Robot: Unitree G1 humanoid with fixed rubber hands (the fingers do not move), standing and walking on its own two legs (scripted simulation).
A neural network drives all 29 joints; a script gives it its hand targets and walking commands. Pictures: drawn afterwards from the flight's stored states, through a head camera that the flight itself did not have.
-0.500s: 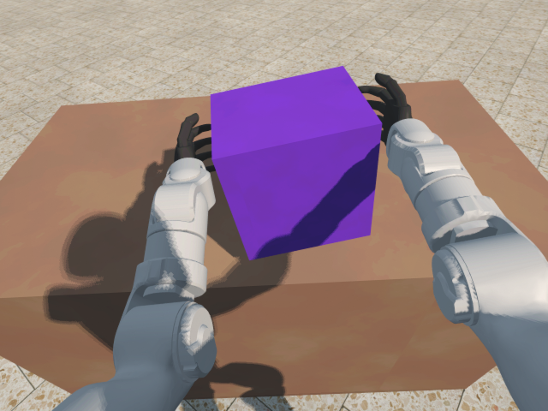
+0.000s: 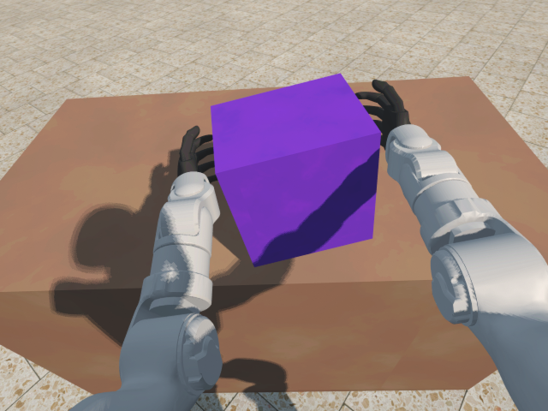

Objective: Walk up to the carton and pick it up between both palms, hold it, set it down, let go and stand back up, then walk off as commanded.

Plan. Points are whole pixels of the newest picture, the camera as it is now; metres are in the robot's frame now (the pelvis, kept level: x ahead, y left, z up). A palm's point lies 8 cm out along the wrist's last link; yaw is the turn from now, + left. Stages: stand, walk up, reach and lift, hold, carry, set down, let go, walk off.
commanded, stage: set down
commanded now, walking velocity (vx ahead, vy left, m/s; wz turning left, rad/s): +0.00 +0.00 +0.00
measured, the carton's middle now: (295, 175) +0.45 +0.06 +0.11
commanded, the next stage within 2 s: none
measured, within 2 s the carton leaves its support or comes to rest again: rests again in 0.90 s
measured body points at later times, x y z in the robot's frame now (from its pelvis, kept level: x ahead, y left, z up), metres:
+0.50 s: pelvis +0.00 +0.00 +0.00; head +0.02 -0.01 +0.45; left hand +0.39 +0.21 +0.13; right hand +0.49 -0.08 +0.16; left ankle +0.01 +0.13 -0.74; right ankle +0.05 -0.11 -0.74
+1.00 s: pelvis +0.00 +0.00 +0.00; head +0.02 -0.01 +0.45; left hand +0.39 +0.20 +0.12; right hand +0.48 -0.08 +0.15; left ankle +0.01 +0.13 -0.74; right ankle +0.05 -0.11 -0.74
